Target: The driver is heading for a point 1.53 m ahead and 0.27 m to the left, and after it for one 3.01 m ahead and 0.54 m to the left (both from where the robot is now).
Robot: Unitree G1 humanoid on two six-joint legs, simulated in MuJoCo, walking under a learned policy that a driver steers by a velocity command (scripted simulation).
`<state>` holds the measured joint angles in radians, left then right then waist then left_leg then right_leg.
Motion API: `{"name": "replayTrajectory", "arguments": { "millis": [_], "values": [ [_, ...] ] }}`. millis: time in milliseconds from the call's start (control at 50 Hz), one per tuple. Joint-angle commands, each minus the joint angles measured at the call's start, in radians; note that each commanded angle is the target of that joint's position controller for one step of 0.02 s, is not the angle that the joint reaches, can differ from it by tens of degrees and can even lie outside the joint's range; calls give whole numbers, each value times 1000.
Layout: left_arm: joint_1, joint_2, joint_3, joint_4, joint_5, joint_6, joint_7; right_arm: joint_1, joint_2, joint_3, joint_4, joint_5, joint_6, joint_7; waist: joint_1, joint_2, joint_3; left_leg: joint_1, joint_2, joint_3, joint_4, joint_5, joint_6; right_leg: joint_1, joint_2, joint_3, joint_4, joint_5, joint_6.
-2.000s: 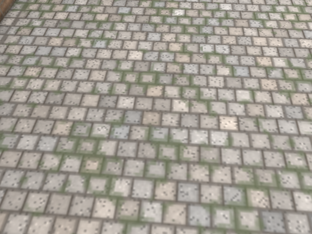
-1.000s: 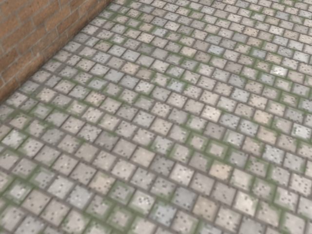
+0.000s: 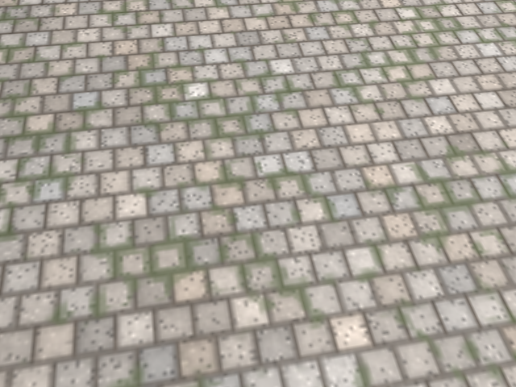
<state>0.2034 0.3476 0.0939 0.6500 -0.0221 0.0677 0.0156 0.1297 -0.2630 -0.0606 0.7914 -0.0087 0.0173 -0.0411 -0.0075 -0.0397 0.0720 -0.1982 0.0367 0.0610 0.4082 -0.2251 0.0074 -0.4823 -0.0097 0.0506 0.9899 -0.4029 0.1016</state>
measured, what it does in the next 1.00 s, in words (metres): walks ahead, turning left: right foot, then left foot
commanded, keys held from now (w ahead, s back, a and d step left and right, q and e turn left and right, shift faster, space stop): e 0.02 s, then no key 0.04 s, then q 0.18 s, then w+q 0.70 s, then w+e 0.06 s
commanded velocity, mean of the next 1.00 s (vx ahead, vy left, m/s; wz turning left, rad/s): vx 0.27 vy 0.00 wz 0.26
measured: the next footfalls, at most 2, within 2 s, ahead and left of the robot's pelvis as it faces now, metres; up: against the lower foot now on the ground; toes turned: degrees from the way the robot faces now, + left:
right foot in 0.14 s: +0.04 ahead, -0.15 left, +0.00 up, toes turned -3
left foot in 0.72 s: +0.18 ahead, +0.15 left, +0.00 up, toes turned +17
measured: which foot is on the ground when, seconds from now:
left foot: down 0.00-0.16, up 0.18-0.70, down 0.72-1.00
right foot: up 0.00-0.12, down 0.14-0.72, up 0.74-1.00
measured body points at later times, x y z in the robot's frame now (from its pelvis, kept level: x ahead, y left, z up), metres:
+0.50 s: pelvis +0.03 -0.04 +0.00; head +0.05 -0.04 +0.45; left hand +0.12 +0.24 -0.10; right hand +0.14 -0.33 -0.11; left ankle +0.05 +0.11 -0.69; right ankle +0.00 -0.15 -0.74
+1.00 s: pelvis +0.21 +0.10 +0.01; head +0.23 +0.14 +0.45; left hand +0.31 +0.41 -0.09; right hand +0.35 -0.15 -0.10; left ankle +0.14 +0.14 -0.74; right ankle +0.42 -0.03 -0.67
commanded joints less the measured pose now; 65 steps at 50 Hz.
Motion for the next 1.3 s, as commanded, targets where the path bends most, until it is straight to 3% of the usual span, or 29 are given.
{"name": "replayTrajectory", "arguments": {
  "millis": [20,100,140,160,180,200,220,280,340,400,480,640,680,700,720,740,760,780,800,840,940,1040,1140,1200,1220,1240,1260,1280,1300],
  "values": [
    [-77,50,-1,-119,4,-18,-12,-21,-225,-57,-62,5,-1,3,-39,217,-124,151,251,-129,-95,401,218,2,-31,-55,-142,0,-5],
    [-19,46,0,-102,12,-13,-17,-19,-236,-54,-42,34,-4,27,-6,205,-125,102,249,-127,-29,407,195,180,5,-82,-408,74,-63],
    [55,53,2,-62,21,-15,-11,15,-155,-20,-9,39,-14,40,31,125,-144,-29,190,-81,62,277,95,439,-3,-46,-678,349,-118],
    [83,112,7,-65,30,-15,4,48,-64,17,-16,-14,-27,55,1,-94,-220,-165,105,-9,229,-50,-6,620,-214,193,-664,691,-163],
    [18,89,-13,-74,65,-30,1,35,-56,20,-26,-7,-27,53,-13,-211,-216,-199,56,-32,276,-359,-56,474,-357,283,-643,704,-323],
    [-23,36,-25,-79,73,-50,-9,2,-142,1,-17,8,-17,44,20,-126,-188,-167,73,-79,355,-376,-79,402,-319,244,-667,585,-361],
    [-52,38,-26,-61,75,-64,-11,-2,-162,-9,-12,23,-11,41,9,-142,-148,-189,60,-88,404,-352,-83,380,-279,192,-676,519,-334],
    [-9,116,5,-14,39,-82,3,45,-205,-35,27,28,10,22,39,-140,-99,-302,26,-94,596,-270,-88,393,-268,167,-748,229,-306],
    [15,67,-4,13,28,-97,23,19,-182,-45,14,49,-1,22,56,-119,-21,-460,38,-129,655,-158,-58,443,-287,185,-856,-97,-288],
    [17,43,-1,31,32,-122,30,4,-141,-42,3,39,-20,27,51,-76,-14,-512,58,-136,591,-80,-46,509,-295,125,-882,-28,-277],
    [12,71,18,51,27,-138,21,-2,-99,-27,-20,32,-30,52,44,-53,-20,-470,83,-101,463,-28,-47,490,-306,26,-899,42,-291],
    [37,129,50,94,-7,-139,-14,-51,-104,-11,-83,39,-24,86,43,-44,21,-355,80,-15,298,-60,28,446,-337,-122,-853,61,-270],
    [4,134,49,94,-17,-130,-18,23,-112,-20,-68,38,-22,87,-14,-24,-2,-204,30,48,226,-45,65,391,-312,-190,-732,147,-236],
    [-1,122,43,93,-14,-128,-19,128,-148,-42,-38,37,-20,82,-68,-2,-61,-20,-34,88,200,-46,90,319,-268,-248,-555,335,-205],
    [13,71,22,88,3,-130,-21,312,-230,-86,14,48,-16,70,-145,85,-165,235,-61,39,172,-50,135,204,-200,-311,-247,442,-151],
    [2,-35,-13,13,41,-140,-17,374,-389,-118,12,50,-21,53,-114,404,-181,432,205,-529,-9,-229,299,-197,-43,-299,191,-96,-47],
    [-44,14,-12,-8,13,-173,-13,328,-350,-93,-44,37,-58,67,-118,267,-275,468,320,-910,-212,-431,387,-346,30,-17,343,-201,-53],
    [-102,83,2,-24,-30,-194,-21,286,-272,-69,-48,32,-80,74,-118,184,-180,433,330,-808,-234,-376,358,-435,-26,14,361,-112,-85],
    [-94,85,0,-18,-26,-206,-21,252,-225,-56,-52,31,-91,76,-86,160,-132,360,292,-692,-202,-275,324,-412,-68,16,300,-25,-115],
    [-60,92,9,10,24,-208,-13,145,-163,-33,-84,22,-89,66,-19,112,-85,196,208,-502,-191,-56,267,-279,-119,30,149,112,-118],
    [-128,36,-1,-11,36,-173,-21,184,-196,-41,-89,28,-95,33,-8,77,-46,110,127,-328,-224,299,245,-225,-66,-10,-109,318,-57],
    [-268,-26,-32,-29,12,-182,-56,253,-172,-29,-52,21,-94,16,-78,124,-10,75,91,-198,-257,275,172,-109,-32,-69,-418,610,-67],
    [-339,-6,-36,-57,1,-193,-88,303,-182,-31,-11,14,-84,17,-91,106,26,270,170,-171,-205,400,167,-187,-17,-79,-518,528,-146],
    [-212,44,-14,-30,4,-187,-91,281,-211,-38,-17,3,-70,6,-18,150,-90,372,173,-125,-12,944,138,-38,68,-126,-487,370,-209],
    [-91,80,4,0,4,-182,-84,263,-219,-37,-25,-3,-60,3,45,152,-169,374,151,-96,152,1095,121,99,103,-147,-490,352,-238],
    [56,108,17,25,7,-177,-74,229,-218,-32,-42,-6,-57,1,129,129,-253,222,132,-70,373,1024,92,360,53,-77,-500,416,-281],
    [184,201,39,35,21,-171,-67,326,-133,-7,-74,-25,-70,7,100,-85,-415,-185,10,-56,796,492,11,800,-208,344,-443,400,-449],
    [214,148,29,59,-3,-171,-72,360,-103,14,-65,-11,-94,23,95,-191,-513,-444,-143,-153,1019,-313,-32,973,-345,769,-618,202,-562],
    [169,99,17,55,-11,-164,-60,236,-183,-3,-102,28,-122,39,125,-92,-367,-561,-72,-230,1057,-261,-8,882,-302,688,-674,38,-491]
  ]
}}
